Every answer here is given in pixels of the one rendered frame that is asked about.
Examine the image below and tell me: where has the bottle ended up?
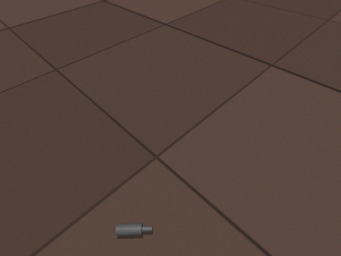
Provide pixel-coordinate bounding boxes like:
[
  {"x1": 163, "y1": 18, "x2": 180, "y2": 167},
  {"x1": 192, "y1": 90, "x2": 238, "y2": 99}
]
[{"x1": 116, "y1": 223, "x2": 152, "y2": 236}]

